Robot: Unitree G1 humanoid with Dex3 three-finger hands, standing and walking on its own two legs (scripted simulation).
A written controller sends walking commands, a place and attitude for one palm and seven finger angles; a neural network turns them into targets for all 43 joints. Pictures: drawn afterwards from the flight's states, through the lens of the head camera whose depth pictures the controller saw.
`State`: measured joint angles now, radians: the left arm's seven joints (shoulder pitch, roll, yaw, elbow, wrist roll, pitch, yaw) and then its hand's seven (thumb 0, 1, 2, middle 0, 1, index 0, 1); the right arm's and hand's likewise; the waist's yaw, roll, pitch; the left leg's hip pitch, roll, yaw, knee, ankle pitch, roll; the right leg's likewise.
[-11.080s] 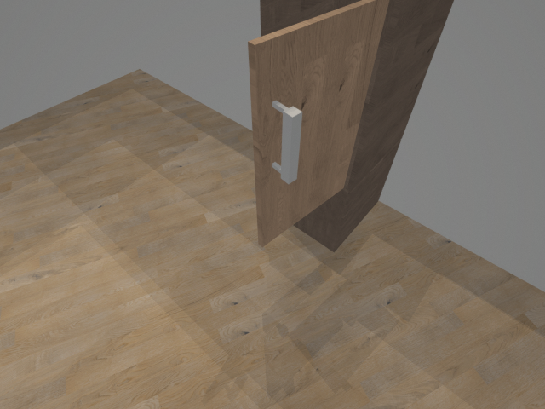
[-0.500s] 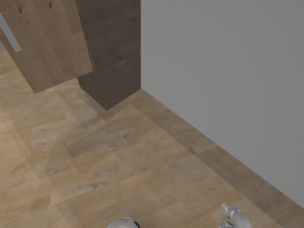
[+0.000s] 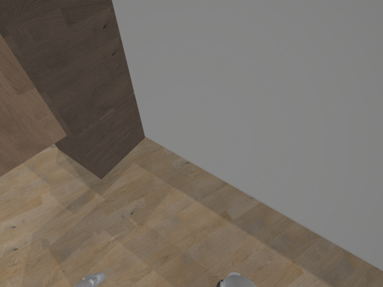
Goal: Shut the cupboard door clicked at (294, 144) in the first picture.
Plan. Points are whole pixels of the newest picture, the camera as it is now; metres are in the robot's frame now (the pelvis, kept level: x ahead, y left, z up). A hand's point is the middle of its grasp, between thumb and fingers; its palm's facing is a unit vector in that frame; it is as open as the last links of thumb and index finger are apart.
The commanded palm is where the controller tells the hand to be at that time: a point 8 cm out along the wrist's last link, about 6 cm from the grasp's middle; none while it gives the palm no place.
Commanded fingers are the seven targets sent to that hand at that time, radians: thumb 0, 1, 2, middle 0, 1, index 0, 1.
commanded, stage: turn to face it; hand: left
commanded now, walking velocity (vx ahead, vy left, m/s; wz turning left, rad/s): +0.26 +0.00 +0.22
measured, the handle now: out of the picture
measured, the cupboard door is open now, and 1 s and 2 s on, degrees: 82 82 82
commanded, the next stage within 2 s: take the last steps up to it in 1.40 s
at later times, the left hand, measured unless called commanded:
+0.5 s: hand (108, 286) +0.16 +0.21 -0.20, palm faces +0.26 -0.95 -0.16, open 7.2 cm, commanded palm none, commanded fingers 0.00 0.90 0.90 -0.20 -0.30 -0.20 -0.30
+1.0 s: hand (88, 267) +0.19 +0.26 -0.16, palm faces +0.47 -0.85 -0.23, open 7.4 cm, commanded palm none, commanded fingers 0.00 0.90 0.90 -0.20 -0.30 -0.20 -0.30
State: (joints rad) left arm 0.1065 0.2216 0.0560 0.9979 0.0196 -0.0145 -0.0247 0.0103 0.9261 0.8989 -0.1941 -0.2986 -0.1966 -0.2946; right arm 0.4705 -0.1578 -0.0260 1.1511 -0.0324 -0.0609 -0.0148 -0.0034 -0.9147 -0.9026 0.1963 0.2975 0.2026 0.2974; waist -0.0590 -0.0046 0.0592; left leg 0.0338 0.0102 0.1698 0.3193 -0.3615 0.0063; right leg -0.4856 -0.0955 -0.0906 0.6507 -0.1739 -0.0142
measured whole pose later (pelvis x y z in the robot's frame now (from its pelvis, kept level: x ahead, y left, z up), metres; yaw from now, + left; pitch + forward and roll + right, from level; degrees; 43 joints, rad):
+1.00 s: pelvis +0.19 +0.02 +0.01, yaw +28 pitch +2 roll -3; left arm 0.12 0.25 0.07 0.93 0.01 0.05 0.03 0.01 0.91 0.90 -0.20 -0.30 -0.20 -0.30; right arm 0.24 -0.18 -0.05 0.97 -0.02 0.03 0.00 0.00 -0.90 -0.90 0.20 0.30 0.21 0.30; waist -0.03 -0.01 0.06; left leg -0.33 -0.10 -0.11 0.43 -0.13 0.09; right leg -0.47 -0.04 0.05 0.99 -0.38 0.10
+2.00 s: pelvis +0.19 +0.07 +0.01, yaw +50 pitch -1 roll -2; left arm 0.29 0.20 0.05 1.07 0.02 0.00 0.00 0.01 0.91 0.90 -0.20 -0.30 -0.20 -0.30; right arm 0.26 -0.18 -0.02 1.01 -0.01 -0.05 -0.03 -0.02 -0.94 -0.90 0.20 0.30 0.21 0.30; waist 0.04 -0.04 0.05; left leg -0.05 -0.09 0.10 0.32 -0.27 0.13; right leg -0.54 -0.09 -0.02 1.17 -0.26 0.01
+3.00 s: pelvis +0.27 +0.32 +0.00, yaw +44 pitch +2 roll -2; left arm 0.18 0.24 0.09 0.98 0.02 0.07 0.02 0.00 0.91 0.90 -0.20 -0.30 -0.20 -0.30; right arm 0.10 -0.15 -0.05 1.01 -0.02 0.00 -0.06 -0.01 -0.92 -0.90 0.20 0.30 0.21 0.30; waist 0.02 -0.01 0.11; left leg -0.35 0.14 0.12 0.49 -0.16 -0.02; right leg -0.50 -0.01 0.01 1.14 -0.44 0.05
